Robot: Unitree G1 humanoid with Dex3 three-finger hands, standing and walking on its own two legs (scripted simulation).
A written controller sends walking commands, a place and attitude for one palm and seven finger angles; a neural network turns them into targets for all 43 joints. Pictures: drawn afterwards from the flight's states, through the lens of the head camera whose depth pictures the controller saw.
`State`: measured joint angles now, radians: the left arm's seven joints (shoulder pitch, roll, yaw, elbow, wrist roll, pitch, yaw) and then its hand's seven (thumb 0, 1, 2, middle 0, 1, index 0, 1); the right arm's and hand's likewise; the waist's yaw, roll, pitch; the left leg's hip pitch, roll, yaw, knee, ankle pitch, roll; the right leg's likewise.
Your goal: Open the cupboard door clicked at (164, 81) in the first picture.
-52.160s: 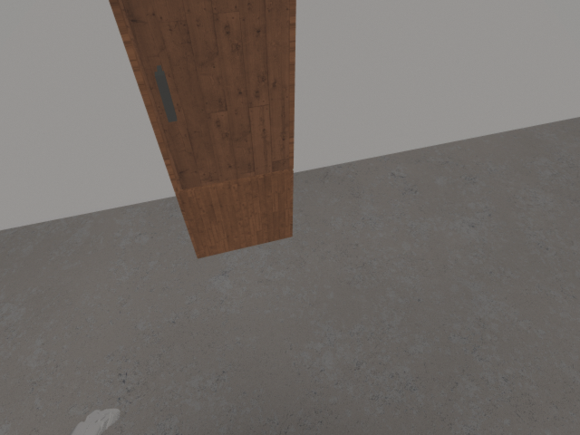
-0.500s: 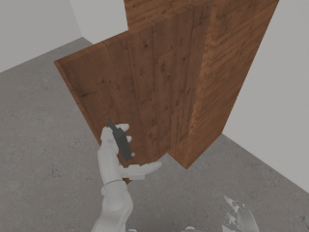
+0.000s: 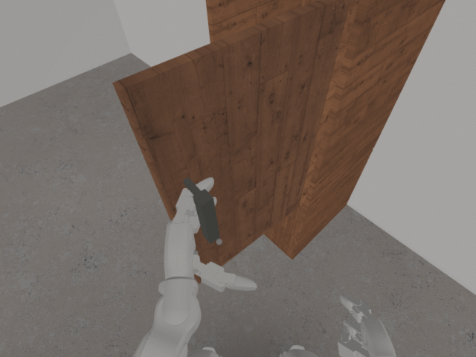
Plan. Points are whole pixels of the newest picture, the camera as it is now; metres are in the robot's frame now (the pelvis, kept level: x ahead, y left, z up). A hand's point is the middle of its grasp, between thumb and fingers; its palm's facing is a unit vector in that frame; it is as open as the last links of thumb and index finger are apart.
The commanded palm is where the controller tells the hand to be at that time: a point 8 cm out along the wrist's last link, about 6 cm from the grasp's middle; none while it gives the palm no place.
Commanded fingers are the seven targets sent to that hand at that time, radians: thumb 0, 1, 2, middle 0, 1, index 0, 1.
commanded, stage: slide the hand sideways off the handle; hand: left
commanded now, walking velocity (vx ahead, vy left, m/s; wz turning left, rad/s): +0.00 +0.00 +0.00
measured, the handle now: (200, 210) +0.34 +0.09 +0.06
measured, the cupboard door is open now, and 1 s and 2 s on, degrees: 86 86 86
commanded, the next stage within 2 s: draw the hand back to the body in 1.10 s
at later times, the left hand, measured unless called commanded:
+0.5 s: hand (203, 267) +0.24 +0.07 +0.06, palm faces -0.14 -0.99 -0.02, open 16.1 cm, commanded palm +0.22 +0.14 +0.06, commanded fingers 0.00 -0.50 0.30 -0.15 -0.30 -0.15 -0.30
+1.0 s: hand (159, 287) +0.21 +0.13 +0.06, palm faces -0.04 -1.00 -0.03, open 16.2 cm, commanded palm +0.18 +0.19 +0.06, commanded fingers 0.00 -0.50 0.30 -0.15 -0.30 -0.15 -0.30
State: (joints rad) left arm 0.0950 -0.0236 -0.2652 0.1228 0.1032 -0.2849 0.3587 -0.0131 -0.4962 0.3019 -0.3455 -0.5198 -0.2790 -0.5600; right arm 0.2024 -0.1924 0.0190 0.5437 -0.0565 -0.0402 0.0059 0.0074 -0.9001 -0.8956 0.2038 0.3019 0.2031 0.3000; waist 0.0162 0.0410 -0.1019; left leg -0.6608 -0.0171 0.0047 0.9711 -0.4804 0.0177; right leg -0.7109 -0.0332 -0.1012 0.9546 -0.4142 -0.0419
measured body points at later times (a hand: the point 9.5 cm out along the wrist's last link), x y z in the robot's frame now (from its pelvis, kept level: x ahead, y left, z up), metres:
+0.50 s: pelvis +0.01 +0.01 +0.00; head +0.05 +0.00 +0.44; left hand +0.25 +0.13 +0.06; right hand +0.18 -0.21 -0.08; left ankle +0.00 +0.11 -0.68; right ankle +0.04 -0.10 -0.68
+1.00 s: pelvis +0.02 +0.00 -0.01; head +0.08 +0.00 +0.43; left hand +0.21 +0.19 +0.06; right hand +0.21 -0.22 -0.09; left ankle +0.00 +0.11 -0.68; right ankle +0.04 -0.10 -0.68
